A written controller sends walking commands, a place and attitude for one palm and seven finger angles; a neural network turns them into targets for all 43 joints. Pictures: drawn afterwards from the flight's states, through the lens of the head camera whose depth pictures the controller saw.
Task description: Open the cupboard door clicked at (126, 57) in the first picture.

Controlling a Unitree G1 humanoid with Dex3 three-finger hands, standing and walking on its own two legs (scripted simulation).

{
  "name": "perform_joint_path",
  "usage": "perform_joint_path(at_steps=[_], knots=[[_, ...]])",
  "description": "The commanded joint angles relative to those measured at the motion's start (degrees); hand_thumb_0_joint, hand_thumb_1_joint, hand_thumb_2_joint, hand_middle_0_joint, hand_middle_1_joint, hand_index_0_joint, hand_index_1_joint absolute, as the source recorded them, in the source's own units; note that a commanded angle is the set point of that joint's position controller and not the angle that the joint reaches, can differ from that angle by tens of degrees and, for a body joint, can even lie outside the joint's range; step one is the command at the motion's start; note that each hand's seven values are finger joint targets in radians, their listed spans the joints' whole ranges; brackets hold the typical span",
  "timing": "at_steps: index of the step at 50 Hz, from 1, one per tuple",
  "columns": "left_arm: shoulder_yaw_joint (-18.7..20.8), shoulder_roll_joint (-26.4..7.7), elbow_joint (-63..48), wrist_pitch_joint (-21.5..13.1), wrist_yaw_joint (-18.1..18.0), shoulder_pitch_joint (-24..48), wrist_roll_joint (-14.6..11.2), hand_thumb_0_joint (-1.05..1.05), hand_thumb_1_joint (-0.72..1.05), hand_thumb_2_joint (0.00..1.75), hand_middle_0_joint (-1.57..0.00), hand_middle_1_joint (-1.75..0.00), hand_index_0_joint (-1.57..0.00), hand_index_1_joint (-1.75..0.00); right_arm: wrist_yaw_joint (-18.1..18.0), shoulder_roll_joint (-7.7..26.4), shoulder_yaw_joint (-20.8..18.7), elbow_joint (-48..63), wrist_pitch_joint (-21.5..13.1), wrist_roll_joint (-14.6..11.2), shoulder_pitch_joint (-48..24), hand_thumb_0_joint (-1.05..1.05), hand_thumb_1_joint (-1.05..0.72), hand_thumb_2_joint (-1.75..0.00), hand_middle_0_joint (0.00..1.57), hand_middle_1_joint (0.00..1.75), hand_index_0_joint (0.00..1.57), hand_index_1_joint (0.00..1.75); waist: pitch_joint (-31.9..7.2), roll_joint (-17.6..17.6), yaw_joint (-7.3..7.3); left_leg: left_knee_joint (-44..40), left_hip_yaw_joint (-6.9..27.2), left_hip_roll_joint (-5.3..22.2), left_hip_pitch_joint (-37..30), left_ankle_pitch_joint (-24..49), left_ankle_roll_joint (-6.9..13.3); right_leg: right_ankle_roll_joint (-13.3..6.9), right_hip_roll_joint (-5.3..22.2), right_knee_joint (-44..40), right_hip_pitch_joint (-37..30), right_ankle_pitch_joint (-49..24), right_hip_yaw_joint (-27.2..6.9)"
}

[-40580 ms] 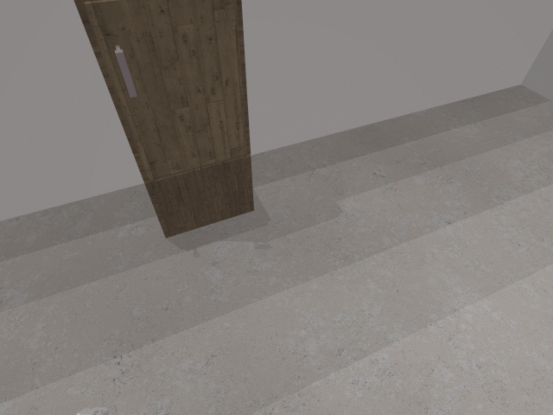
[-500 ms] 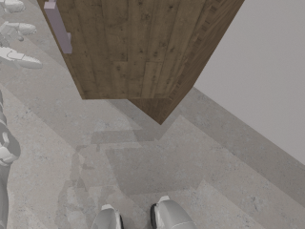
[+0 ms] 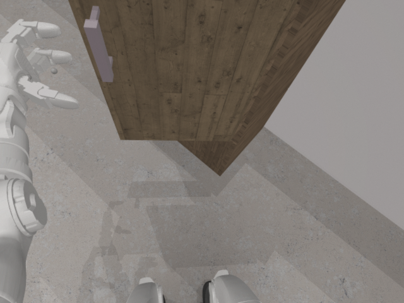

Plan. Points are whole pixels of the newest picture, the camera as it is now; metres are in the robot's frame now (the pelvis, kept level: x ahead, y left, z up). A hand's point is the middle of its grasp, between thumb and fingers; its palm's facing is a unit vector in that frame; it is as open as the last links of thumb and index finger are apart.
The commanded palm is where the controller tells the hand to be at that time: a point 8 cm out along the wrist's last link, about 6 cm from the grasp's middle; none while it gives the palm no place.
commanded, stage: move the hooked fingers beside the handle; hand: left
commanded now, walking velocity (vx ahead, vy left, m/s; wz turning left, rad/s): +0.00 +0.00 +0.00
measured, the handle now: (102, 46) +0.59 +0.14 +0.09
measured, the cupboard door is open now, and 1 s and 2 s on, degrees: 43 43 43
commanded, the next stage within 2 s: slide the fingers in behind the handle in 0.26 s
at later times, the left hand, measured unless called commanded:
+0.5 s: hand (61, 70) +0.52 +0.21 +0.10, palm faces -0.07 -1.00 -0.01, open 14.0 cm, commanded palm +0.51 +0.24 +0.09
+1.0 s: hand (82, 72) +0.52 +0.17 +0.10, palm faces -0.07 -1.00 -0.02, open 14.0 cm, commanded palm +0.50 +0.21 +0.09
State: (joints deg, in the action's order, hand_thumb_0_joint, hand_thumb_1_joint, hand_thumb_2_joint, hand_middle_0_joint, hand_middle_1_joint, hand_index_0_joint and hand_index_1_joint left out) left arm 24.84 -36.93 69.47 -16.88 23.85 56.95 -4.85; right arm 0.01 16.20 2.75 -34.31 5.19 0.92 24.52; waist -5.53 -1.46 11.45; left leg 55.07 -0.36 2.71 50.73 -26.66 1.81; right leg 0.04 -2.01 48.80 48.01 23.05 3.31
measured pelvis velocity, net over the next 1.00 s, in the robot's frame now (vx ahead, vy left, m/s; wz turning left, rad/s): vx -0.01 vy -0.01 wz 0.00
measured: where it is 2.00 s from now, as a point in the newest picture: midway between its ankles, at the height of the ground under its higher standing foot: outside the picture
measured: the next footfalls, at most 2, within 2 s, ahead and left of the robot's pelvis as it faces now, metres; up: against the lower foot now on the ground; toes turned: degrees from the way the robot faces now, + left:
none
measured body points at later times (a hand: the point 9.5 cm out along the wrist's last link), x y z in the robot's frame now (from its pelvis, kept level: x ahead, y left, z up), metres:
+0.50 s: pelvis -0.02 -0.01 -0.01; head +0.13 +0.01 +0.42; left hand +0.52 +0.26 +0.10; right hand -0.05 -0.28 -0.10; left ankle -0.02 +0.09 -0.68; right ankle -0.01 -0.13 -0.68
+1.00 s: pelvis -0.01 -0.01 +0.00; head +0.12 +0.01 +0.43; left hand +0.51 +0.22 +0.10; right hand -0.03 -0.27 -0.11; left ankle -0.02 +0.09 -0.68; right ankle -0.01 -0.13 -0.68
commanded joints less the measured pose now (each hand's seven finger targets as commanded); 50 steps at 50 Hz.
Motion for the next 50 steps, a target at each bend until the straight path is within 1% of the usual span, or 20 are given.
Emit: perform_joint_path(at_steps=[1,4,8,10,12,13,16,20,22,25,27,29,32,34,37,39,45,47,49,50], knots=[[2.7,-16.9,-11.2,-3.8,-0.8,25.4,-1.0,0.00,-0.50,0.30,-0.30,-1.20,-0.30,-1.20,-0.7,11.5,-3.7,1.9,-0.4,0.0,11.9,0.00,-0.90,-0.90,0.20,0.30,0.20,0.30,-26.4,-10.5,0.40,-3.3,4.1,-0.6,-24.6,33.7,-0.3,-1.7,-2.1,-2.2,-6.8,-23.1,-0.7],[3.0,-17.5,-11.6,-4.6,-1.1,25.0,-0.7,0.00,-0.50,0.30,-0.30,-1.20,-0.30,-1.20,-0.6,11.2,-3.5,2.4,-0.5,0.0,11.3,0.00,-0.90,-0.90,0.20,0.30,0.20,0.30,-27.6,-9.5,0.14,-3.0,3.7,-0.7,-23.6,33.4,-0.2,-1.4,-2.1,-2.0,-8.8,-24.7,-1.2],[2.1,-17.9,-8.0,-4.2,-0.5,26.9,-0.5,0.00,-0.50,0.30,-0.30,-1.20,-0.30,-1.20,-1.1,11.4,-3.1,2.4,-0.6,-0.5,10.6,0.00,-0.90,-0.90,0.20,0.30,0.20,0.30,-24.5,-7.0,1.58,-3.0,3.3,-1.0,-18.8,26.6,0.4,-1.2,-1.9,-2.3,-8.5,-21.7,-1.7],[1.3,-18.4,-9.2,-4.2,-0.3,30.0,-0.2,0.00,-0.50,0.30,-0.30,-1.20,-0.30,-1.20,-1.3,11.5,-3.0,2.3,-0.9,-0.5,10.6,0.00,-0.90,-0.90,0.20,0.30,0.20,0.30,-25.1,-8.2,2.27,-2.8,3.0,-1.1,-17.9,24.9,0.6,-1.0,-1.8,-2.3,-8.7,-20.8,-2.2],[1.8,-19.4,-10.9,-5.0,0.0,31.0,-0.2,0.00,-0.50,0.30,-0.30,-1.20,-0.30,-1.20,-1.4,11.5,-3.1,2.0,-1.2,-0.4,10.9,0.00,-0.90,-0.90,0.20,0.30,0.20,0.30,-29.2,-11.8,1.58,-2.3,3.6,-1.0,-21.7,27.6,0.1,-1.3,-1.8,-1.6,-7.8,-21.3,-2.0],[0.8,-17.6,-10.0,-4.9,0.2,31.3,-0.4,0.00,-0.50,0.30,-0.30,-1.20,-0.30,-1.20,-1.4,11.3,-3.0,1.7,-1.4,-0.3,10.9,0.00,-0.90,-0.90,0.20,0.30,0.20,0.30,-28.3,-11.0,2.21,-2.2,3.9,-0.9,-22.0,27.6,0.0,-1.3,-1.9,-1.8,-6.6,-20.7,-1.6],[1.4,-17.8,-7.7,-4.3,0.7,30.7,-1.2,0.00,-0.50,0.30,-0.30,-1.20,-0.30,-1.20,-1.5,11.6,-2.9,1.4,-1.7,-0.3,11.5,0.00,-0.90,-0.90,0.20,0.30,0.20,0.30,-27.1,-9.0,2.60,-2.1,3.8,-0.9,-19.8,26.2,0.4,-1.3,-2.0,-1.9,-7.0,-20.2,-1.7],[1.2,-18.3,-7.9,-3.2,0.5,29.6,-0.3,0.00,-0.50,0.30,-0.30,-1.20,-0.30,-1.20,-1.4,11.6,-3.0,1.4,-1.6,-0.2,12.2,0.00,-0.90,-0.90,0.20,0.30,0.20,0.30,-27.9,-8.6,2.00,-2.4,3.6,-0.9,-18.5,25.4,0.5,-1.2,-1.9,-2.1,-8.2,-20.2,-1.9],[1.0,-17.2,-9.8,-3.6,0.4,30.0,-0.8,0.00,-0.50,0.30,-0.30,-1.20,-0.30,-1.20,-1.1,11.5,-3.2,1.3,-1.8,-0.1,12.3,0.00,-0.90,-0.90,0.20,0.30,0.20,0.30,-29.6,-11.3,1.83,-2.3,3.6,-0.9,-21.0,27.0,0.3,-1.3,-1.9,-2.1,-7.2,-20.8,-1.7],[1.3,-17.5,-8.1,-2.9,-0.3,28.9,-0.5,0.00,-0.50,0.30,-0.30,-1.20,-0.30,-1.20,-1.1,11.5,-3.1,1.4,-1.6,-0.2,12.4,0.00,-0.90,-0.90,0.20,0.30,0.20,0.30,-25.9,-8.1,1.89,-3.0,3.3,-0.9,-17.3,23.9,0.6,-1.1,-2.0,-2.6,-7.9,-19.0,-1.7],[1.9,-17.9,-11.0,-3.7,-1.2,30.1,-0.3,0.00,-0.50,0.30,-0.30,-1.20,-0.30,-1.20,-1.0,11.5,-3.3,1.4,-1.8,0.1,12.8,0.00,-0.90,-0.90,0.20,0.30,0.20,0.30,-28.8,-11.1,1.19,-3.0,3.6,-0.8,-20.5,25.9,0.3,-1.4,-2.0,-2.2,-7.4,-19.6,-1.6],[0.9,-15.8,-11.8,-4.1,-1.9,29.8,-0.3,0.00,-0.50,0.30,-0.30,-1.20,-0.30,-1.20,-0.7,11.1,-3.4,1.3,-1.9,0.1,12.8,0.00,-0.90,-0.90,0.20,0.30,0.20,0.30,-28.8,-10.7,1.49,-3.0,3.8,-0.8,-21.8,26.7,0.2,-1.4,-2.1,-2.4,-6.8,-19.7,-1.3],[2.2,-16.0,-12.5,-4.6,-2.9,27.8,-0.5,0.00,-0.50,0.30,-0.30,-1.20,-0.30,-1.20,-0.4,11.2,-3.7,1.4,-1.8,0.2,12.9,0.00,-0.90,-0.90,0.20,0.30,0.20,0.30,-30.0,-10.3,0.59,-3.2,3.7,-0.8,-22.6,28.2,0.1,-1.4,-2.2,-2.3,-7.9,-21.1,-1.3],[0.4,-13.6,-12.1,-4.2,-3.6,27.7,-0.2,0.00,-0.50,0.30,-0.30,-1.20,-0.30,-1.20,-0.2,10.9,-3.7,1.3,-1.7,0.2,12.6,0.00,-0.90,-0.90,0.20,0.30,0.20,0.30,-27.4,-9.8,1.04,-3.6,3.6,-0.8,-21.9,26.9,0.1,-1.3,-2.1,-2.5,-6.9,-19.9,-1.0],[2.1,-15.3,-13.3,-4.7,-4.7,27.2,0.0,0.00,-0.50,0.30,-0.30,-1.20,-0.30,-1.20,-0.1,11.0,-3.8,1.7,-1.7,0.2,12.7,0.00,-0.90,-0.90,0.20,0.30,0.20,0.30,-29.3,-9.5,0.31,-3.7,3.5,-1.0,-22.2,28.4,0.1,-1.4,-2.1,-2.3,-8.9,-21.9,-1.3],[0.3,-12.2,-12.3,-4.6,-5.1,26.6,0.0,0.00,-0.50,0.30,-0.30,-1.20,-0.30,-1.20,0.1,10.5,-3.8,1.6,-1.7,0.1,12.4,0.00,-0.90,-0.90,0.20,0.30,0.20,0.30,-27.0,-8.6,0.67,-3.8,3.2,-1.1,-21.3,27.4,0.1,-1.3,-2.1,-2.6,-8.5,-21.6,-1.2],[-0.5,-10.2,-12.0,-5.2,-5.9,27.1,-0.2,0.00,-0.50,0.30,-0.30,-1.20,-0.30,-1.20,0.1,10.6,-4.1,1.4,-2.0,0.1,12.1,0.00,-0.90,-0.90,0.20,0.30,0.20,0.30,-26.2,-6.6,1.15,-3.9,3.3,-1.1,-21.3,26.7,0.2,-1.2,-2.0,-2.6,-8.4,-21.3,-1.3],[-1.5,-8.4,-13.1,-5.7,-6.1,27.3,-0.3,0.00,-0.50,0.30,-0.30,-1.20,-0.30,-1.20,0.2,10.3,-4.1,1.4,-2.1,0.2,11.8,0.00,-0.90,-0.90,0.20,0.30,0.20,0.30,-28.2,-9.6,0.79,-3.6,3.4,-1.2,-23.5,28.9,-0.1,-1.4,-1.9,-2.1,-7.6,-22.2,-1.3],[-0.7,-9.2,-11.4,-5.4,-6.6,27.3,-0.2,0.00,-0.50,0.30,-0.30,-1.20,-0.30,-1.20,0.2,10.4,-4.1,1.1,-2.2,0.2,11.9,0.00,-0.90,-0.90,0.20,0.30,0.20,0.30,-26.1,-6.1,1.09,-3.5,3.5,-1.1,-21.2,27.4,0.1,-1.3,-1.9,-2.1,-8.0,-21.7,-1.3],[-2.8,-6.7,-11.3,-5.3,-6.5,27.2,-0.1,0.00,-0.50,0.30,-0.30,-1.20,-0.30,-1.20,0.3,10.2,-4.1,1.3,-2.2,0.1,11.5,0.00,-0.90,-0.90,0.20,0.30,0.20,0.30,-25.8,-6.7,1.50,-3.6,3.4,-1.3,-21.3,26.9,0.1,-1.2,-1.9,-2.3,-7.4,-21.2,-1.3]])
